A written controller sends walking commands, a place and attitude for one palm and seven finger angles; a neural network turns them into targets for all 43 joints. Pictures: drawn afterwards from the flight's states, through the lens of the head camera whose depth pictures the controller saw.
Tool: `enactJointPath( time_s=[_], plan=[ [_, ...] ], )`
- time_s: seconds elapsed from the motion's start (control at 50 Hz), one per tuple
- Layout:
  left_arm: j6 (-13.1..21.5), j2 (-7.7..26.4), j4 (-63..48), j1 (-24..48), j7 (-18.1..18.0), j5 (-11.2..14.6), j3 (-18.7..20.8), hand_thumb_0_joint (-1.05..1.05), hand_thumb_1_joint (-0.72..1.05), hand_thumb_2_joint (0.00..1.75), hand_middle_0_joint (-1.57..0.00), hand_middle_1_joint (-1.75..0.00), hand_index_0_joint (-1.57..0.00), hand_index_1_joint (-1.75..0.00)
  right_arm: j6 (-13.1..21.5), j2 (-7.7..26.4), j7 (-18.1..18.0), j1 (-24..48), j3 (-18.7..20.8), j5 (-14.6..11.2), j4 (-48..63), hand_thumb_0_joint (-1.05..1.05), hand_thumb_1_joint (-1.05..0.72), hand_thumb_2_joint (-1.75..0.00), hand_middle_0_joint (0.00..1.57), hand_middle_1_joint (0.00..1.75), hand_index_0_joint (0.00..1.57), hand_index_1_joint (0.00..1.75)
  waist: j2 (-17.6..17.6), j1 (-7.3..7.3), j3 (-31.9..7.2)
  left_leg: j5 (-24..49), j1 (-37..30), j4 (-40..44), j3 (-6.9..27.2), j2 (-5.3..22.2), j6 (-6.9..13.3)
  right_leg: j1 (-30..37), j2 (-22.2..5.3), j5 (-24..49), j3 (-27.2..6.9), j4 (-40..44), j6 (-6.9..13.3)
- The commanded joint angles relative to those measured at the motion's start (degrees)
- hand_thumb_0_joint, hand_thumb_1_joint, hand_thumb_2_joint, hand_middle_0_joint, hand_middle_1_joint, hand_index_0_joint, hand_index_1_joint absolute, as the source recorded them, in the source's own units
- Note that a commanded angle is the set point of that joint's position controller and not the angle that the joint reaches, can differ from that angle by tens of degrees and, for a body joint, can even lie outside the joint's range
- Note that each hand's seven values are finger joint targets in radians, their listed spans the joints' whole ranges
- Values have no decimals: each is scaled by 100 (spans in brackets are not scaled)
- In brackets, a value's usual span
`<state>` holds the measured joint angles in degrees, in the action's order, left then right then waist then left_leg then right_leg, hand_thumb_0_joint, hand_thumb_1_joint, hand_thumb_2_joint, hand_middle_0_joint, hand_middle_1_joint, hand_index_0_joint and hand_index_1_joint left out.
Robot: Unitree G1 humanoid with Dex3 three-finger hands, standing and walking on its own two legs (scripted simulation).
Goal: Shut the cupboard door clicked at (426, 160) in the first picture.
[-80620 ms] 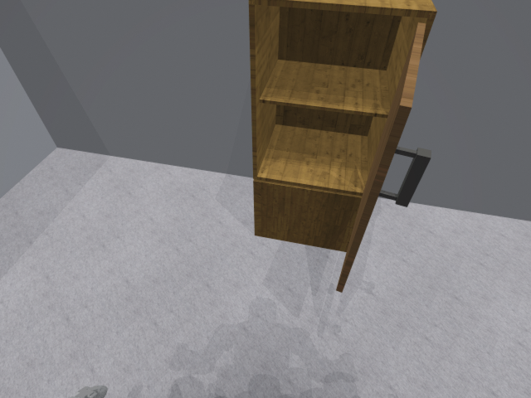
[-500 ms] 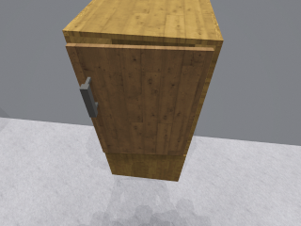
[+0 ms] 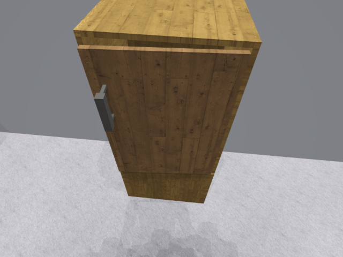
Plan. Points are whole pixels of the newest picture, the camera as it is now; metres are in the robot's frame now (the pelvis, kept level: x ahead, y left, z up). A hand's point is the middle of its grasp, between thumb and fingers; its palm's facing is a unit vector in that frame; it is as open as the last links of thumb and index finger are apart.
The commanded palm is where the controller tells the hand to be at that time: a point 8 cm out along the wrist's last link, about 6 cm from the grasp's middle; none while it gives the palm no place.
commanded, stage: look again from close up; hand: left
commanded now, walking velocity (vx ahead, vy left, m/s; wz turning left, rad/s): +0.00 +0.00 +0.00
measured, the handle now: (106, 108) +0.49 +0.21 +0.05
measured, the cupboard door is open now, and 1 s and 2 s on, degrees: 4 4 4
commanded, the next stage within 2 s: shuffle to correct the standing spot in 0.32 s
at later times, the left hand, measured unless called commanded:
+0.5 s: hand out of the picture -0.08 +0.22 -0.18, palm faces +0.02 -0.98 -0.18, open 7.4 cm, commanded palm none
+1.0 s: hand out of the picture -0.06 +0.18 -0.18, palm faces +0.03 -1.00 -0.09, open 7.4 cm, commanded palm none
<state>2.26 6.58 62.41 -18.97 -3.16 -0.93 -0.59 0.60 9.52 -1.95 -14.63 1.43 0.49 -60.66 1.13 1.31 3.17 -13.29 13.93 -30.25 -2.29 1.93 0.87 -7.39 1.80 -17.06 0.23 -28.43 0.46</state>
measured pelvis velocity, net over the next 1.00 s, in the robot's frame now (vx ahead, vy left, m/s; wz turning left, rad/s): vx -0.02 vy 0.03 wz -0.01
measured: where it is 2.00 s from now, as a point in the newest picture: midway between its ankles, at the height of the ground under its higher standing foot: outside the picture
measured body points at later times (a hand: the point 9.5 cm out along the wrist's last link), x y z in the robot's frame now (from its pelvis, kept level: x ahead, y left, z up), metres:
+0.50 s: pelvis -0.04 +0.04 +0.00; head -0.05 +0.06 +0.45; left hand -0.08 +0.27 -0.16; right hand -0.02 -0.19 -0.15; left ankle +0.02 +0.11 -0.74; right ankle -0.04 -0.12 -0.73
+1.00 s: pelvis -0.02 +0.03 +0.00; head -0.03 +0.06 +0.45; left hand -0.06 +0.23 -0.17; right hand -0.02 -0.19 -0.15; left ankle +0.02 +0.11 -0.74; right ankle -0.02 -0.09 -0.68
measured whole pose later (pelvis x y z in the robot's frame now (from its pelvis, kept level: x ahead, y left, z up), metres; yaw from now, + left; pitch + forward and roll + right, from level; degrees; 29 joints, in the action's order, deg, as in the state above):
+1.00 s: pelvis -0.02 +0.03 +0.00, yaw -1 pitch -1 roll +0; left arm -0.6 7.3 62.2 -23.2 -0.1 -2.3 1.0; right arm 2.2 6.1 -0.7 -20.2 1.4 1.3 -60.3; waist -2.9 0.1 -0.9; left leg -12.2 14.7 -27.6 -6.0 -0.6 4.5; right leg -24.9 -2.1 -21.1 2.7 -56.8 2.0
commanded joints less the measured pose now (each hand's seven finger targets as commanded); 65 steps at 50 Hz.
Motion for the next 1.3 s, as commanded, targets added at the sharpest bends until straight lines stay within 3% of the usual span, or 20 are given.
enactJointPath(
  time_s=[0.0,0.06,0.18,0.4,0.5,0.6,0.72,0.76,0.8,0.84,0.86,0.9,0.98,1.08,1.14,1.16,1.18,1.2,1.22,1.28],
  plan=[
    [-81,552,-311,-299,-67,-6,132,0,90,90,-20,-30,-20,-30,111,509,-24,-425,22,11,250,0,-90,-90,20,30,20,30,-205,-83,-19,1532,-177,307,497,576,188,-502,-578,1287,-341,302,145],
    [-136,695,-243,-526,-15,-65,99,0,90,90,-20,-30,-20,-30,109,469,23,-221,-30,28,346,0,-90,-90,20,30,20,30,750,-204,599,856,353,686,718,433,251,-659,-526,358,-397,456,181],
    [-214,718,-398,-408,59,-64,57,0,90,90,-20,-30,-20,-30,50,744,59,-187,52,49,527,0,-90,-90,20,30,20,30,241,-163,475,-1454,620,1492,1115,526,280,-681,-409,-217,-207,299,126],
    [-185,767,-336,-702,105,-63,34,0,90,90,-20,-30,-20,-30,19,828,109,-135,70,25,481,0,-90,-90,20,30,20,30,-26,-216,103,-1737,570,1698,1159,488,275,-637,-506,-286,-218,440,106],
    [-232,678,-204,-1045,156,-107,79,0,90,90,-20,-30,-20,-30,-76,901,118,-208,120,63,350,0,-90,-90,20,30,20,30,136,-257,169,-2834,806,1821,1270,594,361,-717,-254,-1101,47,137,138],
    [-212,582,-57,-1359,212,-80,143,0,90,90,-20,-30,-20,-30,-60,781,97,-166,147,56,286,0,-90,-90,20,30,20,30,136,-306,209,-2638,939,1572,1052,449,338,-567,-250,-1016,-51,244,263],
    [-110,803,-43,-1195,172,-23,287,0,90,90,-20,-30,-20,-30,-8,233,123,-218,97,65,344,0,-90,-90,20,30,20,30,-1246,-113,415,-1020,935,-817,-107,-315,121,-1181,-1315,-2515,-1816,1614,792],
    [-67,809,-100,-988,156,-7,297,0,90,90,-20,-30,-20,-30,51,167,137,-391,74,66,299,0,-90,-90,20,30,20,30,-988,45,256,-792,420,-676,-130,-226,145,-1460,-1248,-2263,-1569,1427,772],
    [-77,620,-170,-785,173,-12,229,0,90,90,-20,-30,-20,-30,164,230,118,-757,67,46,171,0,-90,-90,20,30,20,30,-279,170,335,-1153,-330,339,358,48,202,-2048,-732,-1716,-846,520,556],
    [-96,354,-346,-640,210,-60,184,0,90,90,-20,-30,-20,-30,176,850,36,-1524,231,108,-12,0,-90,-90,20,30,20,30,1397,358,443,-3046,-767,2097,2702,1577,766,-3003,43,-1311,362,-1778,184],
    [-126,462,-435,-408,213,-148,214,0,90,90,-20,-30,-20,-30,161,898,24,-1545,268,95,-2,0,-90,-90,20,30,20,30,1143,307,746,-3234,-419,2458,3082,1899,1021,-3146,-255,-1180,103,-2698,240],
    [-116,360,-404,-458,253,-158,230,0,90,90,-20,-30,-20,-30,211,659,44,-1118,194,76,97,0,-90,-90,20,30,20,30,402,22,967,-2830,532,2530,2597,1803,1164,-2933,-595,-641,-74,-3306,233],
    [-135,133,-358,-607,326,-99,224,0,90,90,-20,-30,-20,-30,325,471,33,-838,142,77,174,0,-90,-90,20,30,20,30,358,-185,358,-1136,461,2296,1266,1309,1045,-2207,-682,-42,177,-2644,111],
    [-120,76,-587,-46,334,-69,226,0,90,90,-20,-30,-20,-30,248,556,33,-1002,197,127,97,0,-90,-90,20,30,20,30,446,-22,115,-1122,323,2039,1008,1282,1025,-1482,-473,-246,485,-1139,77],
    [-83,179,-497,-334,334,-74,280,0,90,90,-20,-30,-20,-30,166,537,49,-919,196,115,63,0,-90,-90,20,30,20,30,214,-204,18,-1585,702,1494,842,1064,779,-431,-273,110,620,-26,51],
    [-41,331,-414,-525,298,-70,303,0,90,90,-20,-30,-20,-30,168,384,72,-910,166,102,38,0,-90,-90,20,30,20,30,-104,-304,-123,-1457,940,1006,660,824,597,137,-315,173,473,403,97],
    [18,551,-298,-818,248,-74,340,0,90,90,-20,-30,-20,-30,193,172,97,-908,109,64,77,0,-90,-90,20,30,20,30,-698,-425,-224,-1534,1646,246,232,462,409,917,-904,-325,-318,772,286],
    [40,979,-198,-1224,199,-78,427,0,90,90,-20,-30,-20,-30,209,-99,131,-728,39,42,252,0,-90,-90,20,30,20,30,-1811,-600,-156,-1758,2586,-1000,-515,-175,178,1347,-1925,-661,-1681,1316,748],
    [26,1200,-189,-1456,176,-40,486,0,90,90,-20,-30,-20,-30,183,96,172,-342,91,84,426,0,-90,-90,20,30,20,30,-1673,-740,-60,-2175,2844,-2251,-380,-100,192,978,-2523,-973,-2369,1802,1239],
    [56,828,-393,-668,108,-38,416,0,90,90,-20,-30,-20,-30,101,142,239,-340,147,107,362,0,-90,-90,20,30,20,30,-1080,-290,218,-1220,2710,-3221,3,266,183,44,-2132,-1252,-1757,1968,1262]
  ],
)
